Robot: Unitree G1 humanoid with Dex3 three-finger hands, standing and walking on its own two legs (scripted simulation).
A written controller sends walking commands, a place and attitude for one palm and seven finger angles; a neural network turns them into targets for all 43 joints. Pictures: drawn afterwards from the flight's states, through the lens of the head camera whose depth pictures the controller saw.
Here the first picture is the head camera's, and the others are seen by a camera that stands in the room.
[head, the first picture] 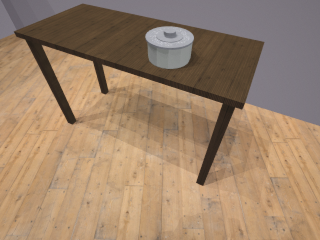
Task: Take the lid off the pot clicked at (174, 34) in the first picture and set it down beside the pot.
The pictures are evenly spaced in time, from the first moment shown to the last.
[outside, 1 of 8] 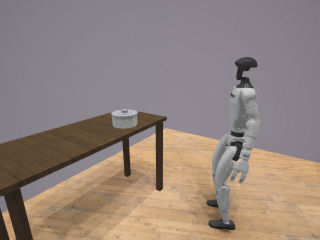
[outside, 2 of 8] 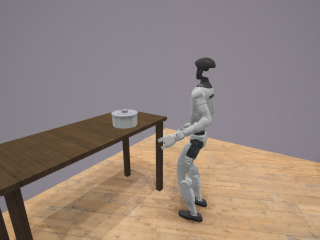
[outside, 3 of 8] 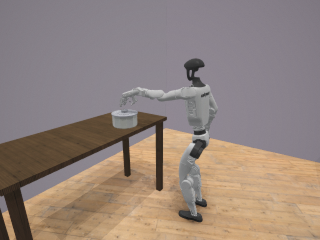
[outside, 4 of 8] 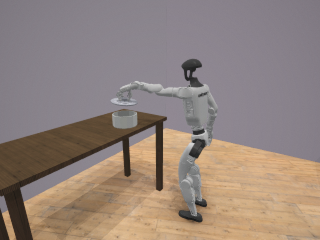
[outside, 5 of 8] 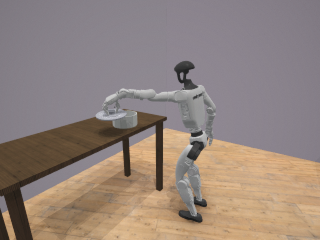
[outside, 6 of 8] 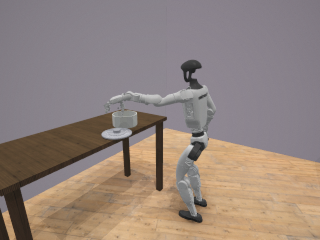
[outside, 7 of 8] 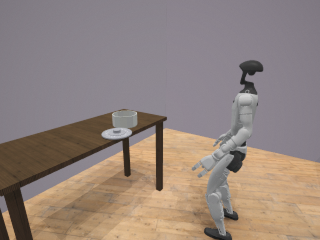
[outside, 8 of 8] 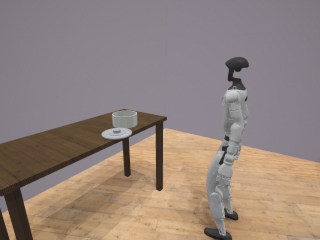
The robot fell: no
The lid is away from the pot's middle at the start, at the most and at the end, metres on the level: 0.00 0.23 0.22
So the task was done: yes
